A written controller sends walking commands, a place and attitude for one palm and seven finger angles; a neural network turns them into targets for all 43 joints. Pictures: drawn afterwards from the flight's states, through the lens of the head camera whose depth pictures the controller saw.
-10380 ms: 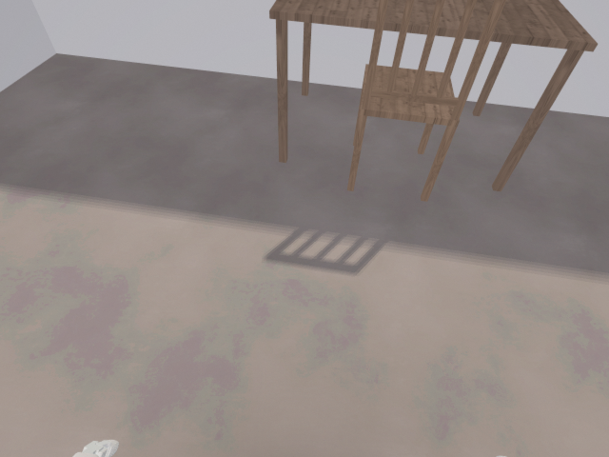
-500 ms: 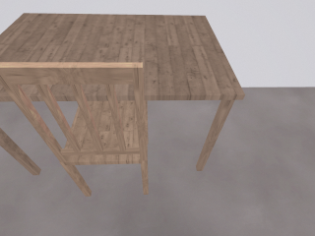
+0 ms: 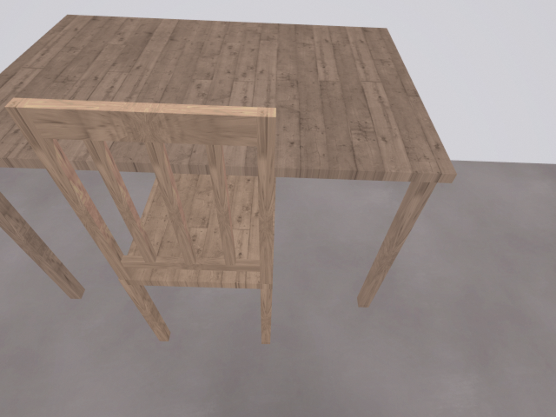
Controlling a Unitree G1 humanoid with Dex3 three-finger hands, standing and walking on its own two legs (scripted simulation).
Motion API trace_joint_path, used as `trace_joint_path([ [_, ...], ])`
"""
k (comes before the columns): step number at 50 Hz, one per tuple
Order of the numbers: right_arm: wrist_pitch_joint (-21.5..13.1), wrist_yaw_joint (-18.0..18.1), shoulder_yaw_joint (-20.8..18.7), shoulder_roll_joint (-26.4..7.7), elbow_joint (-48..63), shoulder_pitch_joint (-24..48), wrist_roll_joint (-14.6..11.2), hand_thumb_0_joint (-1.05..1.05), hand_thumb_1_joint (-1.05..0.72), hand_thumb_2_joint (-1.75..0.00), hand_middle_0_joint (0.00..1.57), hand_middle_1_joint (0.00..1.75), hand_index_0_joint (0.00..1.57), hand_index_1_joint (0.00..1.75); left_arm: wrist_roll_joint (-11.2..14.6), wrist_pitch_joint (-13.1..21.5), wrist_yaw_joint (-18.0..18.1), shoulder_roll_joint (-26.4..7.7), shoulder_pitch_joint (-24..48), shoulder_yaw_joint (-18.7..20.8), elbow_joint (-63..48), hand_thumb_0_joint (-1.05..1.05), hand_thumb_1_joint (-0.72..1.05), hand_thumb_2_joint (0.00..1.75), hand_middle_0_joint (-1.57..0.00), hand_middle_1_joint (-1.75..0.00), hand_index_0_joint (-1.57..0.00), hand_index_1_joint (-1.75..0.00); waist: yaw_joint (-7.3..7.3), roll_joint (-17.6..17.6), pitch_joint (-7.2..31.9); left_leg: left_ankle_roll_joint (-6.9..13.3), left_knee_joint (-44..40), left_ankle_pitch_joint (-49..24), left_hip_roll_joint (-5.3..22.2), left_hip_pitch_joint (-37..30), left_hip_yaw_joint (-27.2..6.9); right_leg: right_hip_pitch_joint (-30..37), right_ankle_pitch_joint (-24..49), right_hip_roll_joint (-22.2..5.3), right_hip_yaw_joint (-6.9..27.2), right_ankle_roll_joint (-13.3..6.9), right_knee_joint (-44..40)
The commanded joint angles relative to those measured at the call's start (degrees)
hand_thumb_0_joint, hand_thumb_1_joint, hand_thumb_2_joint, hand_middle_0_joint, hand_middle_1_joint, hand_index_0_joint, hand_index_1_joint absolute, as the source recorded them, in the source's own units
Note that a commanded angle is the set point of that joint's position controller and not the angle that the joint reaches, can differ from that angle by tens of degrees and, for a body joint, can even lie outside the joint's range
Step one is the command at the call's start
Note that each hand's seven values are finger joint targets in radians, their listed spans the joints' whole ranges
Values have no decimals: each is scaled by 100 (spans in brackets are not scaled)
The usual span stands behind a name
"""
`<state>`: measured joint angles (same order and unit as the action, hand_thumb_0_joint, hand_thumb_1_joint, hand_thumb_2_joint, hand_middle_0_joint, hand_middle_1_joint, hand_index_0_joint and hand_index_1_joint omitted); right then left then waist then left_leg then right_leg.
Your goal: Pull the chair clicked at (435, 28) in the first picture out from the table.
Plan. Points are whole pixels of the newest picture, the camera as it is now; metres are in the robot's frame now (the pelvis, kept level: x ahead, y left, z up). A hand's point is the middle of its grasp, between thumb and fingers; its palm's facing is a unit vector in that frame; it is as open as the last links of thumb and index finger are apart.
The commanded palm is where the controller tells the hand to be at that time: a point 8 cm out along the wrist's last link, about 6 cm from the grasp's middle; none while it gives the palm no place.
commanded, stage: shuffle to correct the standing spot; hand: left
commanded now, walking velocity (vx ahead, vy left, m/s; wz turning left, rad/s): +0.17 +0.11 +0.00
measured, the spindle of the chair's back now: (175, 211) +0.48 +0.24 -0.05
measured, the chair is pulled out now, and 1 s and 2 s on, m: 0.00 0.00 0.00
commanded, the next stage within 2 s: come to a stop and stand still in 0.02 s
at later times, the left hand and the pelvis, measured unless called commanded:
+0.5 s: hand out of the picture +0.15 +0.20 -0.17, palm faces +0.04 -0.97 -0.24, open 7.3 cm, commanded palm none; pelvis +0.08 +0.01 -0.01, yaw +3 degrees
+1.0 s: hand out of the picture +0.07 +0.25 -0.17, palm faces +0.04 -0.96 -0.28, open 7.4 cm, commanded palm none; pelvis +0.05 +0.04 -0.01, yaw +1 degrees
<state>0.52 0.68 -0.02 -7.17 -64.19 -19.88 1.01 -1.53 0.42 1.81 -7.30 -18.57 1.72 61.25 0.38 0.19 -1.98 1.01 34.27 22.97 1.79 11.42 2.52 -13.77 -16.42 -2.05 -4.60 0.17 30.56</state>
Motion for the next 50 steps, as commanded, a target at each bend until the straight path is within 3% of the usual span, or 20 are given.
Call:
trace_joint_path([
  [1,-122,1,-95,-261,319,-402,18,0,-90,-90,20,30,20,30,5,53,35,-935,-440,293,-228,0,90,90,-20,-30,-20,-30,-29,-702,-383,61,-321,3,10,406,175,-279,-1286,-1464,1459,-917,-1329],
  [3,-202,29,-109,-433,108,-1040,53,0,-90,-90,20,30,20,30,16,13,-13,-610,-85,224,-405,0,90,90,-20,-30,-20,-30,-275,484,-419,229,-1336,-522,375,-455,-440,-1015,-1033,-502,302,-487,22],
  [4,-233,54,-187,-808,23,-1408,93,0,-90,-90,20,30,20,30,2,-6,-37,-354,163,159,-537,0,90,90,-20,-30,-20,-30,-438,1900,-541,619,-1995,-766,1247,-672,-1678,-1671,-1338,94,-448,-203,1415],
  [6,-259,157,-137,-693,-35,-1640,81,0,-90,-90,20,30,20,30,-38,83,-32,-362,569,140,-708,0,90,90,-20,-30,-20,-30,-494,1134,-883,1423,-2019,-2244,1785,-1029,-2439,-2763,-1725,-12,47,-337,3126],
  [8,-348,185,-57,-584,113,-1222,105,0,-90,-90,20,30,20,30,8,113,-62,-230,509,103,-578,0,90,90,-20,-30,-20,-30,-264,425,-651,1314,-1725,-4051,1573,-1008,-1711,-2587,-1150,-208,263,-260,3448],
  [12,-425,288,48,-514,99,-866,57,0,-90,-90,20,30,20,30,76,-2,-32,-142,271,34,-386,0,90,90,-20,-30,-20,-30,-34,569,-226,785,-1458,-6407,1132,-1041,-681,-1757,-361,-121,286,-65,2625],
  [18,-230,310,-158,-669,111,-637,27,0,-90,-90,20,30,20,30,83,-52,33,-421,468,78,-452,0,90,90,-20,-30,-20,-30,-59,709,-187,524,-1047,-6593,1121,-1211,-600,-835,-2,72,88,-141,604],
  [20,-191,286,-247,-713,189,-593,-39,0,-90,-90,20,30,20,30,62,15,47,-625,102,139,-412,0,90,90,-20,-30,-20,-30,124,509,40,328,-465,-6239,934,-1058,-587,-94,1050,81,86,-178,-267],
  [21,-181,264,-272,-658,251,-590,-73,0,-90,-90,20,30,20,30,55,58,72,-832,-139,172,-367,0,90,90,-20,-30,-20,-30,184,193,227,176,-94,-5399,702,-607,-532,572,2862,-166,377,-290,-346],
  [23,-138,230,-355,-416,337,-814,-144,0,-90,-90,20,30,20,30,52,102,100,-1213,-471,237,-248,0,90,90,-20,-30,-20,-30,127,-698,772,-99,1275,-835,-316,614,-135,1604,6839,-1724,1590,-1256,157],
  [24,-90,225,-337,-259,397,-624,-171,0,-90,-90,20,30,20,30,53,134,117,-1246,-458,259,-285,0,90,90,-20,-30,-20,-30,179,-1310,1139,-135,1971,1346,-353,741,-183,1641,7049,-2152,1963,-1735,-131],
  [29,89,136,-290,-88,446,-178,-103,0,-90,-90,20,30,20,30,-17,2,120,-1084,536,224,-652,0,90,90,-20,-30,-20,-30,-95,-872,471,-221,1565,750,-188,481,-168,-33,3735,-1518,1422,-1371,-718],
  [34,33,91,-251,-191,415,-376,-52,0,-90,-90,20,30,20,30,30,-109,59,-1071,711,253,-723,0,90,90,-20,-30,-20,-30,-255,-726,239,-201,-855,-812,-171,-640,52,-892,834,-963,1325,-745,-671],
  [35,-27,98,-253,-397,445,-336,-33,0,-90,-90,20,30,20,30,62,-149,42,-906,719,220,-767,0,90,90,-20,-30,-20,-30,-211,-85,98,-82,-1320,-903,142,-580,-285,-989,282,-599,1081,-509,-335],
  [36,-55,108,-308,-1251,991,385,90,0,-90,-90,20,30,20,30,162,46,77,-1521,772,-50,-877,0,90,90,-20,-30,-20,-30,-215,1396,213,211,-1579,-2036,300,-132,-615,-156,388,0,544,-232,282],
  [37,-111,55,-472,-1164,1396,1040,23,0,-90,-90,20,30,20,30,85,-156,111,-1268,198,64,-1023,0,90,90,-20,-30,-20,-30,204,1225,642,309,-1291,-146,928,1006,-845,223,-671,-92,497,-202,611],
  [39,-46,3,-415,-1046,1648,1474,18,0,-90,-90,20,30,20,30,-17,-142,70,-1101,-1,-1,-994,0,90,90,-20,-30,-20,-30,264,739,96,164,-1018,323,381,1374,-699,-48,-236,-163,695,-241,149],
  [43,17,-18,-405,-972,1620,655,45,0,-90,-90,20,30,20,30,-21,-94,60,-1285,282,46,-1173,0,90,90,-20,-30,-20,-30,-198,-268,-309,153,-449,457,-5,985,-544,-1283,-1562,-509,1366,-438,-701],
  [48,-124,-4,-431,-1235,1602,695,40,0,-90,-90,20,30,20,30,2,-33,31,-1083,175,8,-1082,0,90,90,-20,-30,-20,-30,-84,594,-226,335,-1697,624,604,1033,-1199,-830,-242,5,551,-159,156],
  [50,-191,18,-436,-1341,1571,835,3,0,-90,-90,20,30,20,30,-4,28,17,-1098,44,0,-942,0,90,90,-20,-30,-20,-30,29,336,-171,362,-1696,33,638,1038,-1176,-433,305,-40,544,-144,146],
])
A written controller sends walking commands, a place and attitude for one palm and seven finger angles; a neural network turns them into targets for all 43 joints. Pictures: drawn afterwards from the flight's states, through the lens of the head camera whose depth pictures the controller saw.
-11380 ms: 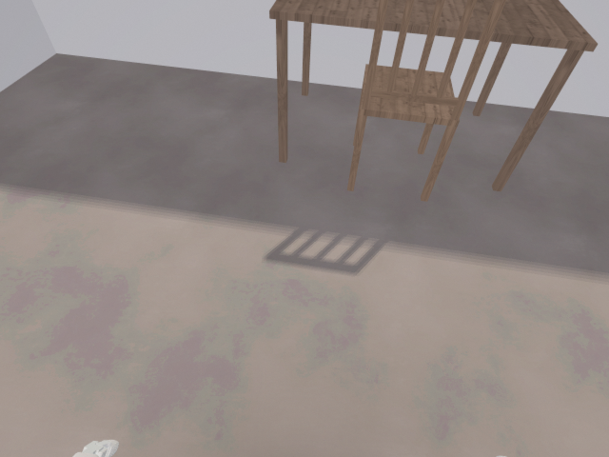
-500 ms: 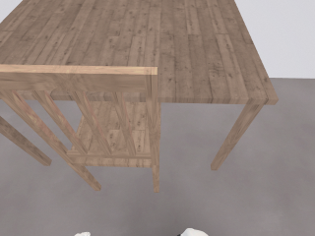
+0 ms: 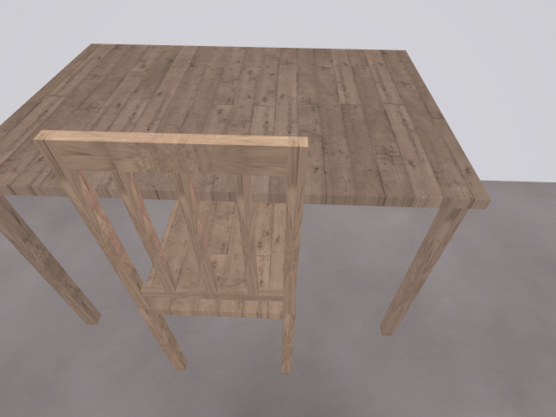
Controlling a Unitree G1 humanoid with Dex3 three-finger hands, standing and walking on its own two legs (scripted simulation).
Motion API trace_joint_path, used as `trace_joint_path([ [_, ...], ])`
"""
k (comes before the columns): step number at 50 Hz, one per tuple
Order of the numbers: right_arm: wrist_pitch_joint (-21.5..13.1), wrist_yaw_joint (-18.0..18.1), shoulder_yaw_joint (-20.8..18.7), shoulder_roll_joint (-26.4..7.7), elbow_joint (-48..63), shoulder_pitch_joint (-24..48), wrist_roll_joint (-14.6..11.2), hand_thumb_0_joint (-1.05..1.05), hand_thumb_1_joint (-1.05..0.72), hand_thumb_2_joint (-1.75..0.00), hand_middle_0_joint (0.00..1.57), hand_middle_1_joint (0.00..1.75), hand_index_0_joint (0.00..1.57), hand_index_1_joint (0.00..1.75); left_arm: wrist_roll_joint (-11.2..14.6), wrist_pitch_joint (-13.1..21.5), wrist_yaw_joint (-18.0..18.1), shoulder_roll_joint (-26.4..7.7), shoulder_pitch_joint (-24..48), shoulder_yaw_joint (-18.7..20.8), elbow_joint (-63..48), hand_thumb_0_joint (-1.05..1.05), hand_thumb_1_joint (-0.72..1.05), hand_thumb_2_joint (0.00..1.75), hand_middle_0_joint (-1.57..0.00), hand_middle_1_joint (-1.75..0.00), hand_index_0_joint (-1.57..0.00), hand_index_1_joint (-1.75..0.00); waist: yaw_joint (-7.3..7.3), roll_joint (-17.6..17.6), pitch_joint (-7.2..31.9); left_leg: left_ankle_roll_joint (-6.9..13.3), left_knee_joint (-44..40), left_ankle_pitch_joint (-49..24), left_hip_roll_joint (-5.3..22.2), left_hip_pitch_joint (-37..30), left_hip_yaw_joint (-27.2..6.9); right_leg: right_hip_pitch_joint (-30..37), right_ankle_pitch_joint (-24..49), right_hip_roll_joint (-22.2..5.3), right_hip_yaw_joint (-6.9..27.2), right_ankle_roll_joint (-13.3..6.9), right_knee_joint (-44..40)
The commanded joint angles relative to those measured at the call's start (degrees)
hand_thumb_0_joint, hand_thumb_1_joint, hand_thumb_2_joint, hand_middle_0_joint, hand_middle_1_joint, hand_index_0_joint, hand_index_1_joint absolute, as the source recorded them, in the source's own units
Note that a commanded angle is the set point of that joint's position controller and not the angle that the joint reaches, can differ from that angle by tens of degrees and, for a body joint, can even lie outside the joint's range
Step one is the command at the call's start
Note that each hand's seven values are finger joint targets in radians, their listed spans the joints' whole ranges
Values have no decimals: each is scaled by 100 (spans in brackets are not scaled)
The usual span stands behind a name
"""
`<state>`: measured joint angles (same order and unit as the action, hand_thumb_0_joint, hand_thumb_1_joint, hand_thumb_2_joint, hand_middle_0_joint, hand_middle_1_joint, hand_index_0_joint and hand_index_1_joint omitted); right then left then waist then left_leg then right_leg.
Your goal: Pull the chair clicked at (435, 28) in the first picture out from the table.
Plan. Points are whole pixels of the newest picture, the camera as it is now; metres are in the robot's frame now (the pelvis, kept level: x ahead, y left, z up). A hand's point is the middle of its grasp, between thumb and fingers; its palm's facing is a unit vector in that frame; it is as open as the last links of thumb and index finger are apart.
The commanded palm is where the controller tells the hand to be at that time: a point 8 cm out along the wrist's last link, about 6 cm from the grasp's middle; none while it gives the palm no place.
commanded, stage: come to a stop and stand still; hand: left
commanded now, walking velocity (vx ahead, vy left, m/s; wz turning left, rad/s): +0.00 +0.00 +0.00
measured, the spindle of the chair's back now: (199, 241) +0.43 +0.18 -0.04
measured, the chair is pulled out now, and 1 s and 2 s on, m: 0.00 0.00 0.00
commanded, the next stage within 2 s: look again from close up in 0.18 s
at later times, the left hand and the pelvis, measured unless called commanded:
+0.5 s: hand out of the picture +0.06 +0.16 -0.15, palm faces -0.03 -0.97 -0.25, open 7.3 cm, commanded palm none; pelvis +0.02 -0.02 +0.01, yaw -1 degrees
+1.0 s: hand out of the picture +0.05 +0.16 -0.15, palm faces -0.03 -0.97 -0.25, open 7.4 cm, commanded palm none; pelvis +0.02 -0.03 +0.02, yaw -1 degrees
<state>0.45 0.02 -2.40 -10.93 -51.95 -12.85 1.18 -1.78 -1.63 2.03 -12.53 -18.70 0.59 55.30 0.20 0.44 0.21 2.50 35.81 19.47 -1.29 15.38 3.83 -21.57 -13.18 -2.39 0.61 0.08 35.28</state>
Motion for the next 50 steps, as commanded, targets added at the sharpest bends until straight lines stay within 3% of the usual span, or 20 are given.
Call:
trace_joint_path([
  [1,-187,71,-145,-861,276,92,-7,0,-90,-90,20,30,20,30,33,232,-12,-499,-16,81,-276,0,90,90,-20,-30,-20,-30,66,309,-331,189,-1854,392,908,534,-1226,416,-57,-34,93,-151,-443],
  [4,-180,71,-149,-900,122,46,-27,0,-90,-90,20,30,20,30,42,253,0,-573,7,86,-162,0,90,90,-20,-30,-20,-30,20,33,-556,127,-1928,502,815,527,-1193,397,26,-102,228,-151,-619],
  [10,-238,82,-98,-786,-269,-125,-51,0,-90,-90,20,30,20,30,75,328,42,-610,19,80,41,0,90,90,-20,-30,-20,-30,-34,-168,-89,58,-1545,-898,691,-233,-823,600,763,-287,416,-152,-766],
  [25,-216,98,10,-576,-894,-343,-62,0,-90,-90,20,30,20,30,101,368,71,-587,215,40,386,0,90,90,-20,-30,-20,-30,-60,-102,-118,-90,-1521,-1065,651,-523,-557,729,875,-416,677,-211,-1124],
  [33,-191,84,4,-579,-1060,-470,-63,0,-90,-90,20,30,20,30,102,372,63,-637,311,31,404,0,90,90,-20,-30,-20,-30,-75,-147,-315,-117,-1591,-680,624,-497,-527,579,164,-401,796,-230,-1470],
  [40,-227,83,9,-593,-1162,-586,-75,0,-90,-90,20,30,20,30,96,393,58,-659,286,43,408,0,90,90,-20,-30,-20,-30,-80,-204,-252,-104,-1648,-795,661,-537,-544,665,267,-372,752,-230,-1517],
  [48,-244,91,23,-541,-1265,-652,-85,0,-90,-90,20,30,20,30,97,384,57,-604,182,5,438,0,90,90,-20,-30,-20,-30,-75,-62,-363,-88,-1693,-817,689,-533,-572,569,171,-324,733,-236,-1579],
  [50,-263,89,24,-522,-1295,-686,-93,0,-90,-90,20,30,20,30,94,394,58,-611,132,4,452,0,90,90,-20,-30,-20,-30,-71,-15,-231,-84,-1688,-912,691,-599,-569,662,321,-334,708,-236,-1546],
])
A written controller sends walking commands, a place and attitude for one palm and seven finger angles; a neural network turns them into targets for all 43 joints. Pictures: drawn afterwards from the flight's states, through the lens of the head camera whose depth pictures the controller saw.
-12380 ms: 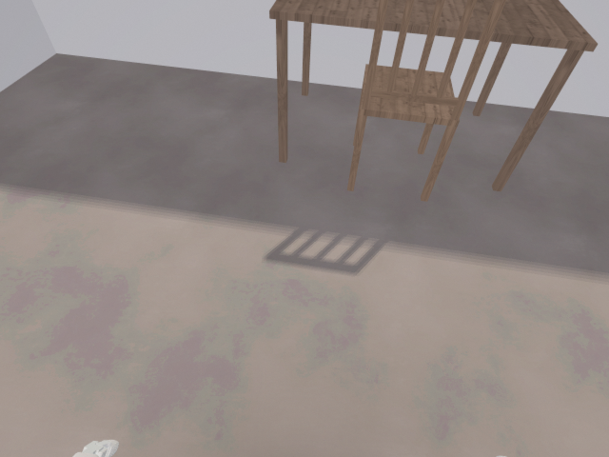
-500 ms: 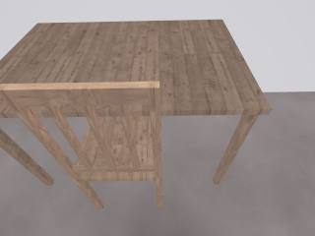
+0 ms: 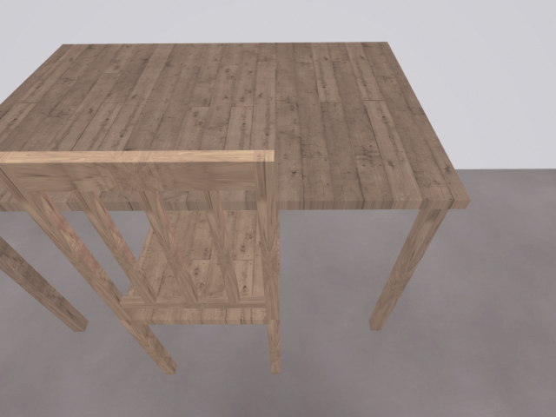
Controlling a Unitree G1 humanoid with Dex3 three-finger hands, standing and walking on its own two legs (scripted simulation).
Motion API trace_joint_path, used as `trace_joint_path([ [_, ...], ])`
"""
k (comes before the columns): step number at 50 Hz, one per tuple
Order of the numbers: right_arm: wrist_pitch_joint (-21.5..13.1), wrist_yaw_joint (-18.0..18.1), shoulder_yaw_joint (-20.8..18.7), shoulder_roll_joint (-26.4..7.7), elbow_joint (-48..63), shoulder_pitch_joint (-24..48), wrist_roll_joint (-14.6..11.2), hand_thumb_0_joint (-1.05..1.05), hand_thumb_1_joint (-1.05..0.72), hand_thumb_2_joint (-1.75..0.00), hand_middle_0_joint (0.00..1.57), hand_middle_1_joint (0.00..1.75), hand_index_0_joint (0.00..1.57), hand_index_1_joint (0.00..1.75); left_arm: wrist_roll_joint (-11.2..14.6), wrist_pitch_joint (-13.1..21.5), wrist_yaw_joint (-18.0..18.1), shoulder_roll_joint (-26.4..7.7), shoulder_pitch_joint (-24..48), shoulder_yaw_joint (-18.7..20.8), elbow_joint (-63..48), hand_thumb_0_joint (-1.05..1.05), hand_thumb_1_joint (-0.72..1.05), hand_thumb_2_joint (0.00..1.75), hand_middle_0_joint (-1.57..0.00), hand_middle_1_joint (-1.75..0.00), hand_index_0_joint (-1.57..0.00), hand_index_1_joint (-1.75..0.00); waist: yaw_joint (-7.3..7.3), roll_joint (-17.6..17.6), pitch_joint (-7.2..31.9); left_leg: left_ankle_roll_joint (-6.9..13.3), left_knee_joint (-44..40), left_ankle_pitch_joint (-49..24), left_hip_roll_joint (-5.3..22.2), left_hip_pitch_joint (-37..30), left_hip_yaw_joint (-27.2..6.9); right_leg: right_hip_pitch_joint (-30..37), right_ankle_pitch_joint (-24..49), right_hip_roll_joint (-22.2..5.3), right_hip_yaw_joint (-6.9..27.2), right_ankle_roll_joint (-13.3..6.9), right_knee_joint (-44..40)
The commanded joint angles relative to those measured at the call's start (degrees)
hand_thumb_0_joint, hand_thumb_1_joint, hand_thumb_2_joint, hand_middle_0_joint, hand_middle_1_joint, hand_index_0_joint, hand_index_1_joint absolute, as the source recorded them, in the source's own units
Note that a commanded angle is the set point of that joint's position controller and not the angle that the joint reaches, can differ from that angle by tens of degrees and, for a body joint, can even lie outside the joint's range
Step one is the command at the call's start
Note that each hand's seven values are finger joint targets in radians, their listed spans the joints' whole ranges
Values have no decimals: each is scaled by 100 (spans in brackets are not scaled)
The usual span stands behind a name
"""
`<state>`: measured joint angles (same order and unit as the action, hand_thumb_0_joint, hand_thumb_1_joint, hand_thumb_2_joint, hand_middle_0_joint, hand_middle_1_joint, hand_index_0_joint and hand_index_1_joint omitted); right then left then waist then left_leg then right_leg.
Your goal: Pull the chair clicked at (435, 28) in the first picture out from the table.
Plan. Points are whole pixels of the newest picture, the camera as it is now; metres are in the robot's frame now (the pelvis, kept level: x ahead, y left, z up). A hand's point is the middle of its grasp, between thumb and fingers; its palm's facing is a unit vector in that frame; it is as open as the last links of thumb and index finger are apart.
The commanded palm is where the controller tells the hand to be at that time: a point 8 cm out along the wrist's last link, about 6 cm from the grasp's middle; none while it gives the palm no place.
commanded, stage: look again from close up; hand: left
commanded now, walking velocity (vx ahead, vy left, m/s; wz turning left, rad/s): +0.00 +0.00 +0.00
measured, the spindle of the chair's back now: (173, 254) +0.40 +0.22 -0.06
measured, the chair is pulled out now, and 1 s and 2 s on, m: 0.00 0.00 0.00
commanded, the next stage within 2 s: raise the hand toward the chair's back in 0.46 s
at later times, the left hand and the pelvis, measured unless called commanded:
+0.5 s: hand out of the picture +0.01 +0.18 -0.17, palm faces -0.01 -0.98 -0.22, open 7.4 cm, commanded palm none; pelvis +0.00 +0.00 +0.00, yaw +0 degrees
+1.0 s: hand (170, 410) +0.15 +0.17 -0.08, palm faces +0.09 -1.00 +0.01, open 9.3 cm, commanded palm +0.13 +0.24 -0.06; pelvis +0.00 +0.00 -0.10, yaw +4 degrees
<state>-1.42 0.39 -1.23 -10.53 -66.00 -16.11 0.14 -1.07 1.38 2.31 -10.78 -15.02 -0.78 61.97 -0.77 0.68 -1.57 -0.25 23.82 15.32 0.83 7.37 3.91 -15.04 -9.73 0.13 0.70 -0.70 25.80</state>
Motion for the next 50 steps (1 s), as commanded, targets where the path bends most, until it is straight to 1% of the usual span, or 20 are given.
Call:
trace_joint_path([
  [1,-69,56,-86,-512,107,-363,13,0,-90,-90,20,30,20,30,29,84,30,-735,-250,124,-207,0,90,90,-20,-30,-20,-30,19,-76,-87,193,-515,-495,496,191,-590,-24,-42,-559,664,-155,-602],
  [19,-92,77,-61,-302,-12,-521,-9,0,-90,-90,20,30,20,30,7,61,59,-549,-550,99,-213,0,90,90,-20,-30,-20,-30,32,-147,-249,199,-468,-449,475,321,-579,-105,-106,-523,684,-147,-608],
  [27,-106,100,-55,-223,-37,-565,-14,0,-90,-90,20,30,20,30,9,47,69,-449,-627,88,-228,0,90,90,-20,-30,-20,-30,45,-2,-262,210,-454,-574,504,330,-598,-91,81,-488,626,-151,-519],
  [28,-88,82,-12,-403,503,149,6,0,-90,-90,20,30,20,30,9,68,229,-516,-966,158,94,0,90,90,-20,-30,-20,-30,286,-167,-194,0,601,-522,649,773,-185,355,1714,-863,520,-82,-232],
  [29,-973,369,-60,-1479,2727,208,-326,0,-90,-90,20,30,20,30,1219,1376,123,-1784,3416,784,-8617,0,88,89,-20,-30,-20,-30,-382,716,2606,127,-250,-656,-127,-323,-341,1106,669,-295,300,-77,43],
  [30,-1478,584,-18,-979,2402,747,-268,0,-90,-90,20,30,20,30,769,1092,444,-1343,945,837,-7138,0,85,88,-20,-29,-20,-29,152,1358,2297,148,-216,-818,-79,-101,-190,907,-12,-64,-43,-273,397],
  [31,-1706,514,-51,-808,2435,680,-337,0,-90,-90,20,30,20,30,855,320,627,-111,-681,48,-6013,0,83,87,-19,-29,-19,-29,0,1073,1288,-20,-182,-381,18,655,-328,209,-428,-101,-439,-153,344],
  [32,-1787,495,45,-916,2298,472,-386,0,-90,-90,20,30,20,30,1072,345,526,285,-395,-190,-6096,0,81,86,-19,-29,-19,-29,-200,365,423,37,-22,115,-12,984,-387,-250,-576,-92,-560,-37,289],
  [33,-1944,475,-24,-1018,2592,609,-334,0,-90,-90,20,30,20,30,1151,652,428,175,-26,-130,-6263,0,78,85,-19,-28,-19,-28,-326,-35,-165,100,238,583,-52,1361,-556,-754,-1026,-104,-559,14,295],
  [34,-2022,434,-109,-1127,2716,539,-219,0,-90,-90,20,30,20,30,1129,985,304,106,-45,25,-6007,0,76,84,-19,-28,-19,-28,-393,-674,-189,117,581,811,-112,1701,-582,-1216,-1469,-97,-619,37,432],
  [35,-2070,367,-179,-1106,2882,547,-140,0,-90,-90,20,30,20,30,1159,1354,105,320,-378,54,-5526,0,74,83,-18,-27,-18,-27,-310,-1149,-253,88,965,986,-149,2190,-575,-1689,-1865,-91,-672,41,708],
  [36,-2104,253,-240,-1058,3088,597,-108,0,-90,-90,20,30,20,30,1184,1727,-151,414,-1149,180,-5035,0,71,82,-18,-27,-18,-27,-53,-1237,-153,26,1274,1013,-198,2547,-478,-1837,-2066,-119,-640,-8,961],
  [38,-2142,35,-349,-994,3506,696,-52,0,-90,-90,20,30,20,30,1363,2674,-777,445,-1950,393,-5049,0,67,80,-18,-26,-18,-26,283,-1490,632,-38,1949,852,-237,3179,-347,-1962,-2059,-118,-540,-53,1682],
  [40,-2057,-180,-448,-1022,3830,893,-25,0,-90,-90,20,30,20,30,1415,3577,-1437,142,-2304,724,-5176,0,62,78,-17,-26,-17,-26,379,-1049,1055,-92,2556,491,-306,3656,-263,-1947,-1334,-121,-422,-140,2344],
  [41,-1962,-287,-509,-1029,3911,898,-46,0,-90,-90,20,30,20,30,1269,3865,-1664,-211,-2507,1048,-4958,0,60,77,-17,-25,-17,-25,459,-652,1172,-103,2808,329,-319,3839,-234,-1990,-998,-152,-326,-193,2630],
  [42,-1857,-324,-505,-1025,4100,1030,-93,0,-90,-90,20,30,20,30,1216,3874,-1793,-241,-2601,1042,-5085,0,57,76,-17,-25,-17,-25,534,-395,1309,-55,2932,273,-337,4026,-175,-2093,-821,-152,-304,-210,2858],
  [44,-1650,-272,-487,-1022,4498,1209,-161,0,-90,-90,20,30,20,30,1327,3562,-1876,-242,-2141,956,-5821,0,53,74,-16,-24,-16,-24,503,-362,1471,23,3085,604,-385,4279,-96,-2254,-1120,-163,-167,-168,2954],
  [46,-1503,-179,-459,-1005,4750,1170,-159,0,-90,-90,20,30,20,30,1439,3328,-1701,-622,-1616,1216,-6983,0,48,72,-16,-23,-16,-23,470,259,1837,69,3249,422,-361,4241,-171,-2264,-940,-117,-82,-187,3123],
  [47,-1462,-133,-459,-956,4804,1033,-142,0,-90,-90,20,30,20,30,1475,3279,-1568,-645,-1459,1247,-7541,0,46,71,-16,-23,-16,-23,413,488,2191,91,3328,143,-308,4055,-236,-2205,-633,-103,-90,-191,3215],
  [50,-1419,-20,-407,-879,4707,777,-90,0,-90,-90,20,30,20,30,1444,3431,-1385,-566,-1030,1062,-8417,0,39,68,-15,-22,-15,-22,69,534,2394,134,3735,-426,-184,3881,-414,-2473,48,-48,-135,-146,3400],
])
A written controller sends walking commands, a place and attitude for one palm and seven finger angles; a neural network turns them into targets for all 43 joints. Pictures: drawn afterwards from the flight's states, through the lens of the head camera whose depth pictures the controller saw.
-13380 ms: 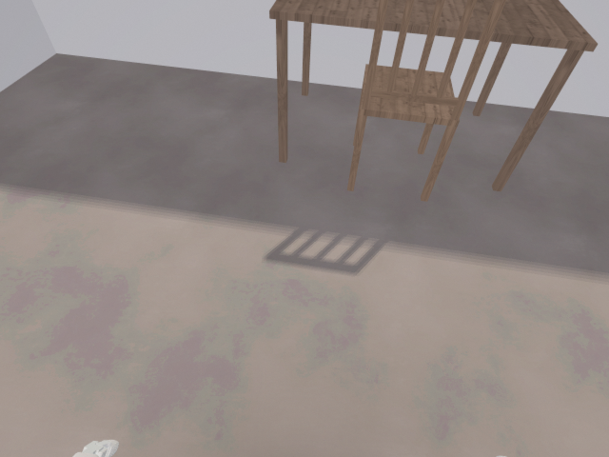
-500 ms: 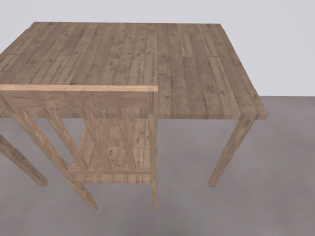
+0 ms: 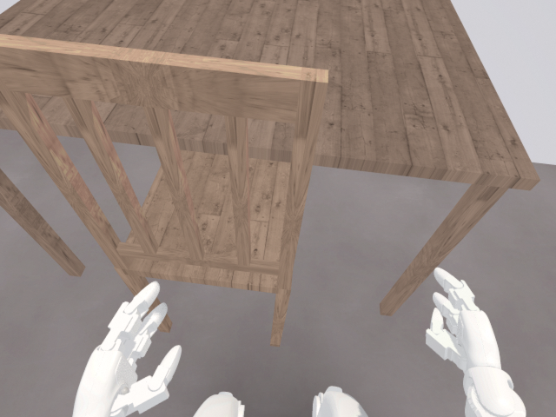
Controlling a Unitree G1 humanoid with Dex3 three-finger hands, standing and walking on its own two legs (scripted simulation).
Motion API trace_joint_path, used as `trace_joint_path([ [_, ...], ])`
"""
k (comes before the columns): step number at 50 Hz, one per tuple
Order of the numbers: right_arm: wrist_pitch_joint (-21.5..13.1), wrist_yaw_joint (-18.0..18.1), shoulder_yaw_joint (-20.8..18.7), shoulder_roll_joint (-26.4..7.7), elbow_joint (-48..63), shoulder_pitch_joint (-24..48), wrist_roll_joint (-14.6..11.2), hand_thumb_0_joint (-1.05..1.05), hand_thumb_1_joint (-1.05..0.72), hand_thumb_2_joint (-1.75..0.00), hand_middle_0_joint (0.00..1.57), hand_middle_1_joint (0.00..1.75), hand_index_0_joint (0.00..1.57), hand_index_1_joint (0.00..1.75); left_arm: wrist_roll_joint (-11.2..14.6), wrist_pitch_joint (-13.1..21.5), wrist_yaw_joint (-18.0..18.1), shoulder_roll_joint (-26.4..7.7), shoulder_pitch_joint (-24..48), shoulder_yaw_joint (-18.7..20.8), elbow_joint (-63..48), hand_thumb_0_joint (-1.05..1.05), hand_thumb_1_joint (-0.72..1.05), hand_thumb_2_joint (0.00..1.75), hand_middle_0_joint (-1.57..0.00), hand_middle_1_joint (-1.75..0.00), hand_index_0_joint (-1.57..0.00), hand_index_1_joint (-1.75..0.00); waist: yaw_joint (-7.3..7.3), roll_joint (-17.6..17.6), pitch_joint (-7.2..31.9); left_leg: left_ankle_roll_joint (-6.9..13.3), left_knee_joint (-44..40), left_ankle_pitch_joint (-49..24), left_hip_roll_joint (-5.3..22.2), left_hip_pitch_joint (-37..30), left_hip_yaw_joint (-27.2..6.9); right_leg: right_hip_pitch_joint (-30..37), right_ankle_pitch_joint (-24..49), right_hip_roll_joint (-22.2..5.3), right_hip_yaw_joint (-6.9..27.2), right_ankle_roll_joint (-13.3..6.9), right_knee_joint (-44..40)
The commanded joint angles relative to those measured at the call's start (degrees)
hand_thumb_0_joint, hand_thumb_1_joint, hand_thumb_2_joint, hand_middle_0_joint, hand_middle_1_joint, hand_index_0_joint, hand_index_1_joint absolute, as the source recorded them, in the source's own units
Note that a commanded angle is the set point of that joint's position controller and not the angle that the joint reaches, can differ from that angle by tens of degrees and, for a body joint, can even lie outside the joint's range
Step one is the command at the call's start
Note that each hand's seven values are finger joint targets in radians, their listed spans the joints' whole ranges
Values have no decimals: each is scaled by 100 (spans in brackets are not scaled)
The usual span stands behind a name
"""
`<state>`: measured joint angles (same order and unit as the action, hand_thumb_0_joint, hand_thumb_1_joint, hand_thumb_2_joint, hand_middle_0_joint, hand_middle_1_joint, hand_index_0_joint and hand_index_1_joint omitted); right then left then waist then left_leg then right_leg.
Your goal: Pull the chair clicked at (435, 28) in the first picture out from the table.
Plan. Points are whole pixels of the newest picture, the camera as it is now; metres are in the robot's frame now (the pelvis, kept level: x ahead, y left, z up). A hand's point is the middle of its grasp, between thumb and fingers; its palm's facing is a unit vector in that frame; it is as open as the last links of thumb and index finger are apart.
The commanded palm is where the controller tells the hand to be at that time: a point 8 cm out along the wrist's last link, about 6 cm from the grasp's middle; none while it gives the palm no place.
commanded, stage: raise the hand toward the chair's back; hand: left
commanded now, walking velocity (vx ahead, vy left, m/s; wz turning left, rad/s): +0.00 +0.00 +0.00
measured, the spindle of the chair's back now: (182, 199) +0.42 +0.20 +0.04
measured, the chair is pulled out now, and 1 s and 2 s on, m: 0.00 0.00 0.00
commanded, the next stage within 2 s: aim the fingers beside a spindle in 1.66 s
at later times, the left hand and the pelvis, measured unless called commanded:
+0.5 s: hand (131, 341) +0.20 +0.20 +0.04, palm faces -0.01 -1.00 -0.05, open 13.7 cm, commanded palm +0.17 +0.26 +0.05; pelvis -0.01 +0.01 +0.00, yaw +1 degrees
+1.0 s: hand (116, 315) +0.23 +0.22 +0.05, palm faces -0.01 -1.00 -0.06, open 16.8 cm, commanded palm +0.21 +0.28 +0.06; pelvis +0.00 +0.02 +0.01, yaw +1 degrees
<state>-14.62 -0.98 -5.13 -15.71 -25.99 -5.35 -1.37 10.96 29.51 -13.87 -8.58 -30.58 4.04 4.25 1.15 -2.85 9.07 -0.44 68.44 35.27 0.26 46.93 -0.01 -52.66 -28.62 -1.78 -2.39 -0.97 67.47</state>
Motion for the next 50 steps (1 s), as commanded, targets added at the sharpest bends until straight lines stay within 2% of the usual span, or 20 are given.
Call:
trace_joint_path([
  [1,-115,150,18,-393,629,-397,102,0,-90,-90,20,30,20,30,244,720,188,-810,896,475,-2895,0,36,67,-15,-22,-15,-22,-321,682,1419,185,-559,-2493,-84,-52,-95,1107,2020,181,150,-85,-679],
  [4,-231,201,87,-454,413,-380,84,0,-90,-90,20,30,20,30,304,715,-244,-679,846,232,-2379,0,29,64,-14,-20,-14,-20,-486,729,1095,176,-364,-2136,-47,223,-184,722,1560,187,114,-70,-718],
  [6,-288,249,118,-500,376,-336,40,0,-90,-90,20,30,20,30,375,403,-571,-646,694,153,-1951,0,25,62,-13,-20,-13,-20,-524,571,1134,215,-336,-1942,-57,368,-210,727,1338,183,127,-51,-795],
  [9,-240,323,98,-482,433,-246,-78,0,-90,-90,20,30,20,30,539,-266,-810,-981,301,676,-1700,0,18,59,-13,-19,-13,-19,-291,223,1515,196,-437,-1760,-102,606,-174,1298,1088,109,258,9,-984],
  [11,-166,357,86,-429,454,-101,-102,0,-90,-90,20,30,20,30,635,-621,-747,-1229,124,1159,-1616,0,13,57,-12,-18,-12,-18,-74,211,1744,173,-530,-1861,-118,655,-163,1651,1124,83,288,10,-996],
  [12,-148,352,111,-378,508,-141,-91,0,-90,-90,20,30,20,30,704,-678,-690,-1138,145,1146,-1898,0,11,56,-12,-18,-12,-18,-40,224,1901,172,-610,-1972,-129,572,-181,1796,1264,64,243,9,-980],
  [13,-138,359,107,-326,528,-103,-96,0,-90,-90,20,30,20,30,739,-721,-605,-1131,148,1191,-1988,0,8,55,-12,-17,-12,-17,-14,204,1857,167,-657,-2002,-123,564,-173,1808,1293,63,229,18,-1003],
  [15,-152,359,121,-268,496,-150,-77,0,-90,-90,20,30,20,30,763,-635,-407,-1019,149,1154,-2114,0,4,53,-11,-16,-11,-16,-6,190,1684,155,-753,-2049,-109,522,-204,1699,1312,85,136,8,-977],
  [16,-161,363,120,-264,466,-75,-65,0,-90,-90,20,30,20,30,722,-564,-296,-1132,168,1264,-2088,0,1,52,-11,-16,-11,-16,42,273,1643,152,-775,-2069,-100,513,-202,1633,1277,92,98,-17,-942],
  [20,-200,355,133,-336,402,-272,-34,0,-90,-90,20,30,20,30,599,-258,-158,-1002,298,1018,-1868,0,-8,48,-10,-15,-10,-15,-141,202,1209,156,-875,-1629,-104,604,-209,1230,607,87,45,0,-1063],
  [21,-213,363,145,-367,384,-196,-47,0,-90,-90,20,30,20,30,545,-226,-164,-995,352,935,-1760,0,-10,47,-10,-14,-10,-14,-171,307,1020,166,-905,-1530,-98,590,-221,1054,455,94,21,-23,-1088],
  [24,-262,380,146,-458,438,-342,-56,0,-90,-90,20,30,20,30,561,-149,-210,-1064,410,869,-1844,0,-17,44,-9,-13,-9,-13,-197,471,1089,170,-1029,-1332,-116,456,-228,995,210,76,-7,-32,-1155],
  [26,-248,400,137,-491,433,-352,-58,0,-90,-90,20,30,20,30,574,-185,-197,-1196,397,1026,-1743,0,-22,42,-9,-12,-9,-12,-173,400,1111,175,-1048,-1391,-114,446,-221,1053,277,88,-24,-34,-1167],
  [32,-206,372,155,-510,453,-485,-29,0,-90,-90,20,30,20,30,525,-143,-48,-1188,580,963,-2054,0,-36,36,-7,-10,-7,-10,-172,810,1318,116,-1210,-1980,-76,-88,-276,1067,876,130,-225,-65,-1039],
  [35,-142,358,181,-547,480,-487,-33,0,-90,-90,20,30,20,30,500,-237,-47,-1155,690,903,-1812,0,-43,33,-7,-9,-7,-9,-230,729,1000,92,-1283,-1764,-69,-20,-304,966,713,147,-257,-61,-1117],
  [37,-85,357,199,-567,503,-523,-29,0,-90,-90,20,30,20,30,459,-303,-88,-1200,796,917,-1708,0,-48,31,-6,-8,-6,-8,-265,636,1024,106,-1298,-1786,-58,-34,-313,1001,750,162,-254,-56,-1142],
  [41,-52,367,235,-586,535,-529,-13,0,-90,-90,20,30,20,30,476,-390,-160,-1392,1024,1061,-1760,0,-50,30,-6,-8,-6,-8,-227,798,1172,87,-1311,-2068,-52,-208,-327,1089,1000,165,-257,-70,-1134],
  [42,-41,361,248,-563,531,-577,-17,0,-90,-90,20,30,20,30,505,-412,-190,-1311,1045,1031,-1713,0,-50,30,-6,-8,-6,-8,-247,789,1144,77,-1333,-2051,-56,-242,-314,1118,1008,170,-261,-63,-1179],
  [46,-31,379,278,-582,496,-574,-13,0,-90,-90,20,30,20,30,552,-442,-245,-1438,1297,1181,-1552,0,-50,30,-6,-8,-6,-8,-244,635,1142,88,-1321,-2131,-55,-198,-329,1208,1128,182,-248,-61,-1199],
  [50,-60,376,289,-611,462,-627,-25,0,-90,-90,20,30,20,30,594,-460,-353,-1463,1511,1188,-1543,0,-50,30,-6,-8,-6,-8,-256,740,1246,51,-1365,-2269,-46,-344,-347,1240,1215,168,-269,-58,-1208],
])
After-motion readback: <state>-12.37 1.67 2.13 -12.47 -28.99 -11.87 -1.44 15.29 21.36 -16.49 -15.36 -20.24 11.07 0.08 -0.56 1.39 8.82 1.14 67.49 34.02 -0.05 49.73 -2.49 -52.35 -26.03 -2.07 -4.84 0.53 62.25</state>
